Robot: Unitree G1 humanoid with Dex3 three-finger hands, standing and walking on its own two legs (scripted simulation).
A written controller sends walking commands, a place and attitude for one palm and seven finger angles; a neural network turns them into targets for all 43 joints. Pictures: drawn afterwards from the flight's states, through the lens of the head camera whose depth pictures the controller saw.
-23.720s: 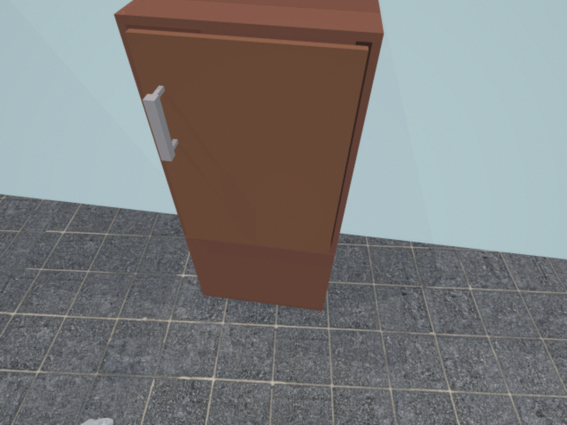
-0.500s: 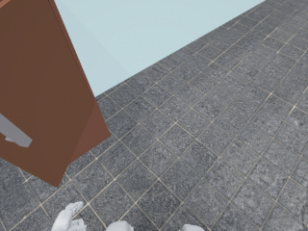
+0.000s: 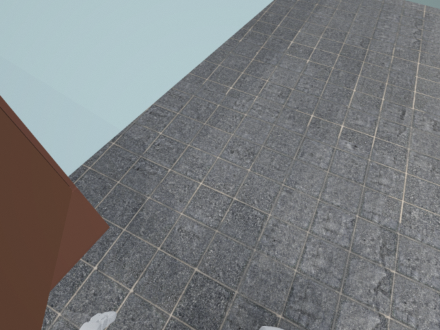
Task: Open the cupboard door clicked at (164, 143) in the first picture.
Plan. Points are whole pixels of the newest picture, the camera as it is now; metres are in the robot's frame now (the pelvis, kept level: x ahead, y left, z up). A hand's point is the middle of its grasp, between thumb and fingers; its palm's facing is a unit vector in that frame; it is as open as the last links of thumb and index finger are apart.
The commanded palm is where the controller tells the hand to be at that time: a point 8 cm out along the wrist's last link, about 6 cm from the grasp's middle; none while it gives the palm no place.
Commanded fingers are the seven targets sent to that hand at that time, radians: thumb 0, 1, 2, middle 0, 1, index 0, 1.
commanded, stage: walk to a spot facing it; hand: left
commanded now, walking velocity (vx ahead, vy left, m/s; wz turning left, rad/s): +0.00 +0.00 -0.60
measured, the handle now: out of the picture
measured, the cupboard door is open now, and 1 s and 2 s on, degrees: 40 40 40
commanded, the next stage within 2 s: turn to face it in 1.58 s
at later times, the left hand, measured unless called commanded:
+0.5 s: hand (140, 299) +0.19 +0.18 -0.17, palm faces -0.26 -0.95 -0.16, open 7.4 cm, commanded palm none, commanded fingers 0.00 0.90 0.90 -0.20 -0.30 -0.20 -0.30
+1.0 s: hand (236, 203) +0.42 -0.03 -0.16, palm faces -0.54 -0.81 -0.22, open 7.2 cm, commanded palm none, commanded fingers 0.00 0.90 0.90 -0.20 -0.30 -0.20 -0.30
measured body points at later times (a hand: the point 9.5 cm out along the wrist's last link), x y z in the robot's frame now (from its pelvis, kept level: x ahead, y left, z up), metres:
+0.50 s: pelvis +0.08 +0.00 +0.00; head +0.14 +0.02 +0.45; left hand +0.21 +0.23 -0.16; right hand +0.06 -0.25 -0.12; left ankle +0.07 +0.12 -0.73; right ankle +0.02 -0.12 -0.65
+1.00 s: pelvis +0.24 -0.14 +0.00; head +0.29 -0.17 +0.45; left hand +0.45 +0.02 -0.14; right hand +0.14 -0.35 -0.15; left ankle +0.35 +0.01 -0.65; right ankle +0.23 -0.19 -0.73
